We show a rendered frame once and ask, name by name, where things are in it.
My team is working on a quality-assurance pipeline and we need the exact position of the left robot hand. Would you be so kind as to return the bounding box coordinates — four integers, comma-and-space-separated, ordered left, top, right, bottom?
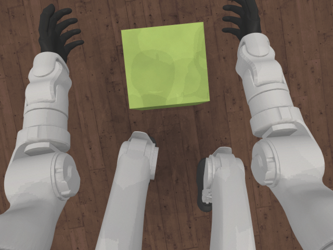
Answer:
39, 4, 84, 63

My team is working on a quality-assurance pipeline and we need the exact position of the robot right foot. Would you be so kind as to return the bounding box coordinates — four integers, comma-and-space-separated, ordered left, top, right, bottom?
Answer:
196, 158, 212, 212

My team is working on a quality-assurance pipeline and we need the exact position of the left robot upper arm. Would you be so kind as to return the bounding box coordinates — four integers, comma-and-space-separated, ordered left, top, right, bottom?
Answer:
0, 152, 80, 250

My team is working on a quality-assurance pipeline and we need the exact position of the right robot upper arm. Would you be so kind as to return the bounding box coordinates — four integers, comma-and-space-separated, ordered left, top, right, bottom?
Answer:
251, 135, 333, 250

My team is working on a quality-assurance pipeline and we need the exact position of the robot right thigh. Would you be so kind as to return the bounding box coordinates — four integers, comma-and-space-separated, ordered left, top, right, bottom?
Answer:
204, 153, 256, 250

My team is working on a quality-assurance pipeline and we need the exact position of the robot right forearm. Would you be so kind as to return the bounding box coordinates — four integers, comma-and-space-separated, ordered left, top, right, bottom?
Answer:
236, 33, 325, 175

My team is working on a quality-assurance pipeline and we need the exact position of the carton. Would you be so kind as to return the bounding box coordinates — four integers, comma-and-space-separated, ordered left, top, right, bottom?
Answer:
121, 22, 210, 110

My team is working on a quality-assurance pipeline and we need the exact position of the right robot hand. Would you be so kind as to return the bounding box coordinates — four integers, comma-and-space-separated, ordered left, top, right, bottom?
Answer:
222, 0, 261, 41

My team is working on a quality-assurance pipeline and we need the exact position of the robot left forearm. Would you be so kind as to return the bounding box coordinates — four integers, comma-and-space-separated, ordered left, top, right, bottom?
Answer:
4, 52, 72, 203

